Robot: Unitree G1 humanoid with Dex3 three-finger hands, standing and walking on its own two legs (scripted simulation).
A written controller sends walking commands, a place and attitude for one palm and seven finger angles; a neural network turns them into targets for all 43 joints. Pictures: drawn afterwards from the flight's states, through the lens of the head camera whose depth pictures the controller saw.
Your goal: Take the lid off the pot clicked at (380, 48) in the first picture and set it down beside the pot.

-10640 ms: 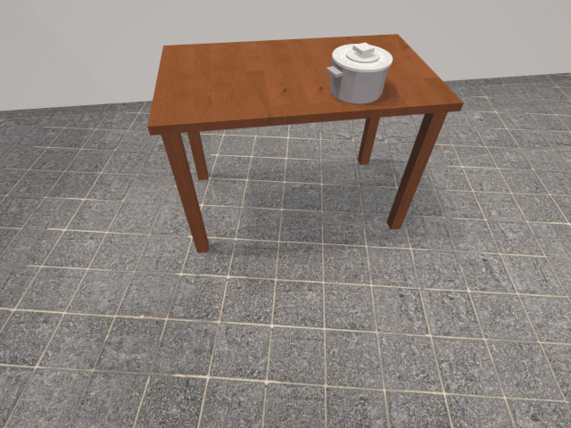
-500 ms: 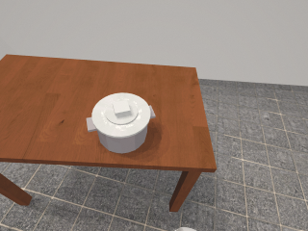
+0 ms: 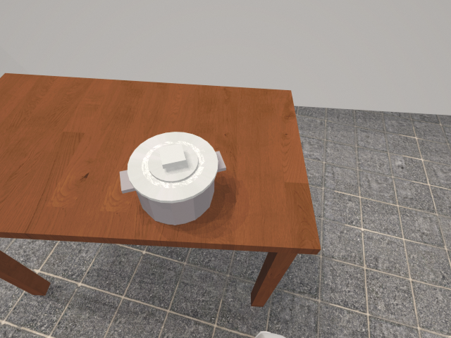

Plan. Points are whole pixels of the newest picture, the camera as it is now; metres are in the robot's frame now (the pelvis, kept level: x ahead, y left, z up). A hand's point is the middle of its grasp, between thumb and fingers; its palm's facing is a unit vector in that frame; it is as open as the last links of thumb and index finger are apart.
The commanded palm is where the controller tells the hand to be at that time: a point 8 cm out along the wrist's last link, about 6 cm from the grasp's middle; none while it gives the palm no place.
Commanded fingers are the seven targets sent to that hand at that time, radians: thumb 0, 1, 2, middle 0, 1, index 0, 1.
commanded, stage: come to a stop and stand still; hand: left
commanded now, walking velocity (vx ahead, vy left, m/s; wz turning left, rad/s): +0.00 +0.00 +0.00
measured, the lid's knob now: (172, 155) +0.44 +0.14 +0.05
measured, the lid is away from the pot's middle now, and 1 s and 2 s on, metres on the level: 0.00 0.00 0.00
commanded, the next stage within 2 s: look again from close up in 0.40 s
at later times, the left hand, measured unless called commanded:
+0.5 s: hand out of the picture -0.05 +0.17 -0.16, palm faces +0.04 -0.98 -0.18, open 7.3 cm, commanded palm none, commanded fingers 0.00 0.90 0.90 -0.20 -0.30 -0.20 -0.30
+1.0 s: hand out of the picture +0.02 +0.20 -0.16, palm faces +0.01 -0.97 -0.22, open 7.3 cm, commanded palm none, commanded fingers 0.00 0.90 0.90 -0.20 -0.30 -0.20 -0.30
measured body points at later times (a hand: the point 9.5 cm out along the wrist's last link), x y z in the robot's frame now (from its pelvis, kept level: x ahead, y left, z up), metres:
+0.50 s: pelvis -0.03 +0.00 +0.01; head -0.02 +0.00 +0.46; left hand -0.06 +0.22 -0.15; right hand -0.03 -0.22 -0.15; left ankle +0.01 +0.12 -0.73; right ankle +0.01 -0.11 -0.73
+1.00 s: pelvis +0.00 +0.02 +0.01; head +0.02 +0.01 +0.46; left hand +0.02 +0.25 -0.14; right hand +0.00 -0.20 -0.15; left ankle +0.01 +0.12 -0.73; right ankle +0.01 -0.11 -0.73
